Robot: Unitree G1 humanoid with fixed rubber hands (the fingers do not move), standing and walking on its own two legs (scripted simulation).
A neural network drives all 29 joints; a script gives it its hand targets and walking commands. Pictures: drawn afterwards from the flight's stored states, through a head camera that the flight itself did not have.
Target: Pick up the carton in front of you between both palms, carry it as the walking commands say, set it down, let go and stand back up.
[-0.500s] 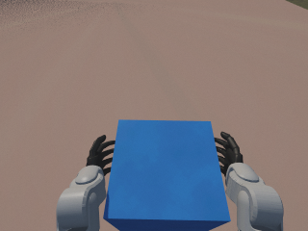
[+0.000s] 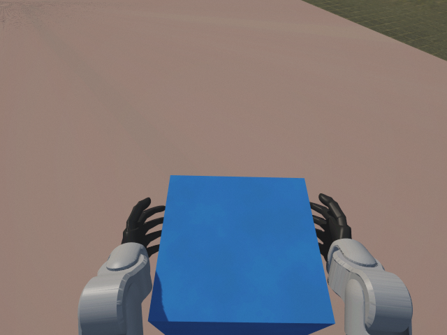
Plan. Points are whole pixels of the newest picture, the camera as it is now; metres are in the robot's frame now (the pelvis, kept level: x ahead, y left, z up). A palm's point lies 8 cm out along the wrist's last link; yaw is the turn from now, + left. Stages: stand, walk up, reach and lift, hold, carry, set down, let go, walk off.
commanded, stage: carry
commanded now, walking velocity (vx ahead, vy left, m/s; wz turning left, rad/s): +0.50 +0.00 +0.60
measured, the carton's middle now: (233, 266) +0.23 +0.00 +0.03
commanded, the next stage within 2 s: none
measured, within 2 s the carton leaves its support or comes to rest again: neither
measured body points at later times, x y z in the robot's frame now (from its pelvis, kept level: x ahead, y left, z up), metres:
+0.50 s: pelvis +0.32 -0.01 +0.01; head +0.30 -0.03 +0.46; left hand +0.53 +0.17 +0.10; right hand +0.58 -0.13 +0.10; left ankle +0.47 +0.13 -0.68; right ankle +0.17 -0.08 -0.73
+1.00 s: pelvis +0.64 +0.06 +0.02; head +0.63 +0.08 +0.47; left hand +0.84 +0.27 +0.11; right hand +0.92 -0.02 +0.12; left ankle +0.53 +0.09 -0.73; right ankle +0.82 -0.08 -0.67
